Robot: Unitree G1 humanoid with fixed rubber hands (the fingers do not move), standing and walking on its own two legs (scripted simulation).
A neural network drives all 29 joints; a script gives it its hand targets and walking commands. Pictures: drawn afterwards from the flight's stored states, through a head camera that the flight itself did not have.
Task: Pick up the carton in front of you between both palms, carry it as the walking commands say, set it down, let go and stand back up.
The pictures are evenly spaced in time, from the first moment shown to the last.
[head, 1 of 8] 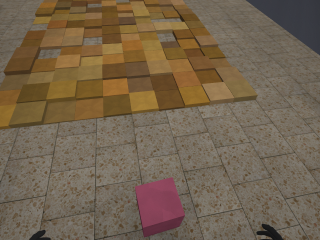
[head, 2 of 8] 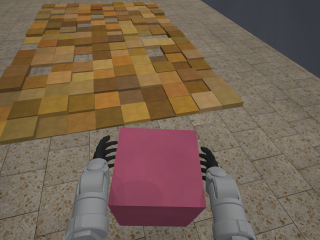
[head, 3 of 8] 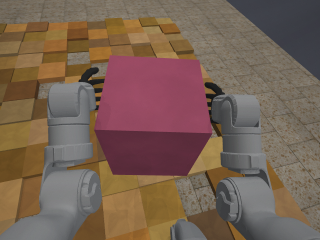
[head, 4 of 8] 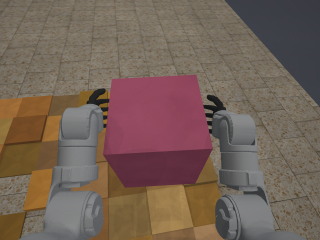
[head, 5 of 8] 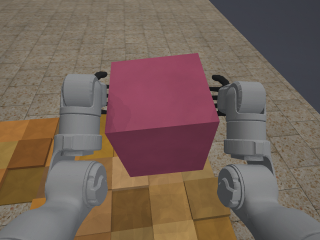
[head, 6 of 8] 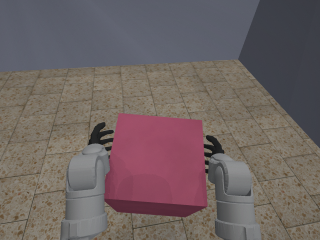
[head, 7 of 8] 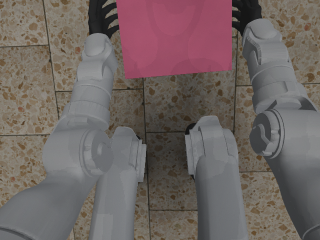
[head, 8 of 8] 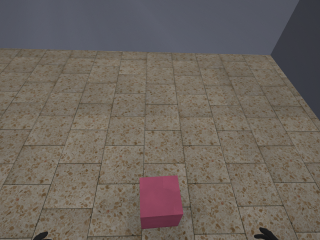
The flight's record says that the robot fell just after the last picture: no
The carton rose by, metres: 0.79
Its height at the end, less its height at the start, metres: +0.00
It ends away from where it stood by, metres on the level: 6.59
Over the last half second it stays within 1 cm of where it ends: yes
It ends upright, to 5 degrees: yes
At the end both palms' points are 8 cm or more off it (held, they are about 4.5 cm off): yes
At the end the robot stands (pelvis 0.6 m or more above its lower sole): yes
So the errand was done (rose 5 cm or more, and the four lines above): yes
